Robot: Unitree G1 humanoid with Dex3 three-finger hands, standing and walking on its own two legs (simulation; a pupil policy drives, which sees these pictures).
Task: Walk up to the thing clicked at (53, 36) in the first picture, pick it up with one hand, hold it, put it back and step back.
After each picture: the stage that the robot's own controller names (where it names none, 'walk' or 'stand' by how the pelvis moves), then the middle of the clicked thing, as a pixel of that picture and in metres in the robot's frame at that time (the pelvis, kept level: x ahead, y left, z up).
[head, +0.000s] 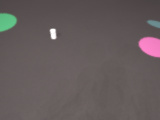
stand; (53, 33) +1.63 +0.35 -0.72
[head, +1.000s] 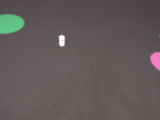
walk; (61, 40) +1.51 +0.17 -0.70
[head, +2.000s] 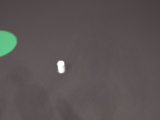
walk; (61, 67) +1.02 +0.16 -0.72
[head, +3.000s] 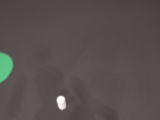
walk; (61, 102) +0.62 +0.19 -0.69
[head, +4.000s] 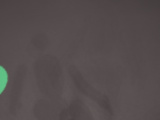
stand; out of the picture +0.41 +0.17 -0.70
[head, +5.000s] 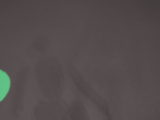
stand; out of the picture +0.39 +0.15 -0.72
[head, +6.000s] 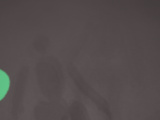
stand; out of the picture +0.39 +0.15 -0.73
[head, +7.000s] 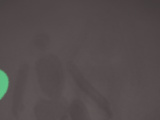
stand; out of the picture +0.38 +0.16 -0.73
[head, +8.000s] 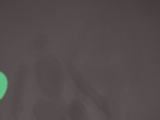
stand; out of the picture +0.38 +0.16 -0.73
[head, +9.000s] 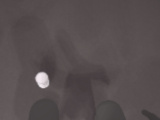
go down; (42, 80) +0.43 +0.19 -0.45
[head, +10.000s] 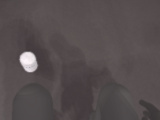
go down; (29, 62) +0.46 +0.22 -0.32
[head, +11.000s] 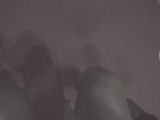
close in; out of the picture +0.43 +0.26 -0.22
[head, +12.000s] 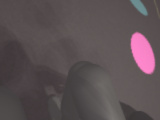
close; out of the picture +0.43 +0.28 -0.22
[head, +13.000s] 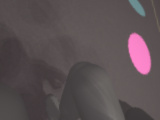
lift; out of the picture +0.41 +0.27 -0.23
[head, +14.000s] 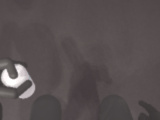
lift; (20, 82) +0.33 +0.21 -0.04
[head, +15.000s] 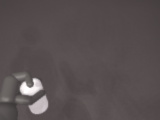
hold; (35, 96) +0.32 +0.17 -0.01
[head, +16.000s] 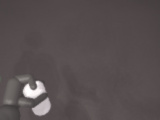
hold; (38, 98) +0.31 +0.16 -0.01
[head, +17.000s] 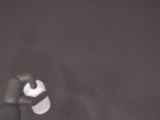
crouch; (38, 97) +0.32 +0.16 -0.03
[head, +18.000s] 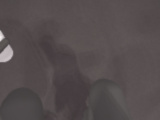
lower; out of the picture +0.47 +0.23 -0.11
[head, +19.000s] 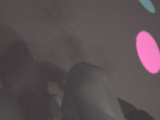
lower; out of the picture +0.42 +0.29 -0.23
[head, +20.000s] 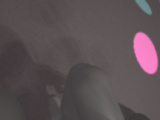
lower; out of the picture +0.42 +0.29 -0.23
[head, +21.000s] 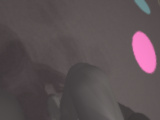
lower; out of the picture +0.42 +0.29 -0.23
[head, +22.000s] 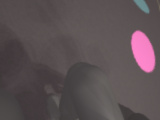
lower; out of the picture +0.43 +0.29 -0.23
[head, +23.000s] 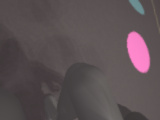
open; out of the picture +0.43 +0.28 -0.23
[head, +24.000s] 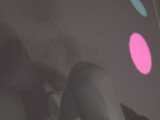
stand; out of the picture +0.42 +0.28 -0.23
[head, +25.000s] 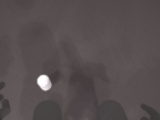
walk; (44, 83) +0.44 +0.20 -0.47
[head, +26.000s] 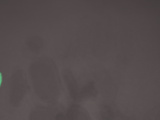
stand; out of the picture +0.38 +0.17 -0.66
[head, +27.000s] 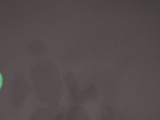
stand; out of the picture +0.39 +0.18 -0.67
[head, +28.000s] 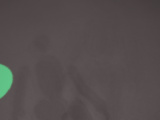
stand; out of the picture +0.40 +0.16 -0.72
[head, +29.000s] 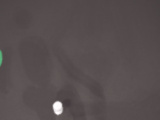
walk; (58, 108) +0.45 +0.13 -0.70
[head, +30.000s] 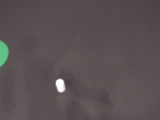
walk; (60, 85) +0.67 +0.21 -0.69
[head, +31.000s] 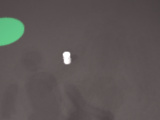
stand; (66, 58) +1.00 +0.16 -0.70
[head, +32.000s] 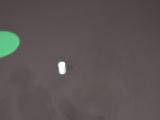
stand; (62, 68) +1.02 +0.19 -0.72
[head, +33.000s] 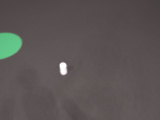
stand; (63, 68) +1.03 +0.18 -0.73
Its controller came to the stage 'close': yes
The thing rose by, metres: 0.70
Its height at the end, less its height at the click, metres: +0.00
